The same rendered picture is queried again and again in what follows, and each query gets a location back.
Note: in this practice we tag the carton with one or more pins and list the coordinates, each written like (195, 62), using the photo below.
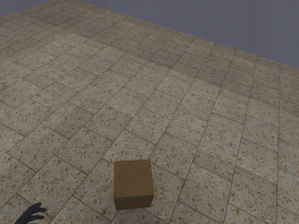
(133, 184)

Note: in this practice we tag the robot left hand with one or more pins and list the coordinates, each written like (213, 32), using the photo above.
(26, 217)

